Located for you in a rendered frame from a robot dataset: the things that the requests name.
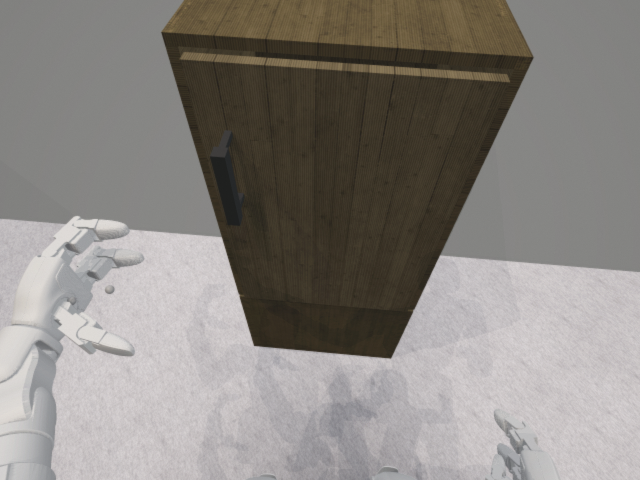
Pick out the cupboard door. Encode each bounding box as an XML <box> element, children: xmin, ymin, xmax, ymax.
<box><xmin>179</xmin><ymin>52</ymin><xmax>510</xmax><ymax>312</ymax></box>

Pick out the right robot shin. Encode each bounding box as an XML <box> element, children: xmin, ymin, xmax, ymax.
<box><xmin>374</xmin><ymin>466</ymin><xmax>399</xmax><ymax>477</ymax></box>

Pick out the left robot hand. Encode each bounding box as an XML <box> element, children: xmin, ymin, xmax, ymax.
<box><xmin>11</xmin><ymin>216</ymin><xmax>144</xmax><ymax>356</ymax></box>

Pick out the robot left forearm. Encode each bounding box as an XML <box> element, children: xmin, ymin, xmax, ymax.
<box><xmin>0</xmin><ymin>325</ymin><xmax>63</xmax><ymax>480</ymax></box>

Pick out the handle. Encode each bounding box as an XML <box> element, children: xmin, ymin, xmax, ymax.
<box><xmin>210</xmin><ymin>130</ymin><xmax>244</xmax><ymax>226</ymax></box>

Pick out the right robot hand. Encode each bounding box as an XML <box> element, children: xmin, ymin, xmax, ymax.
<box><xmin>485</xmin><ymin>409</ymin><xmax>561</xmax><ymax>480</ymax></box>

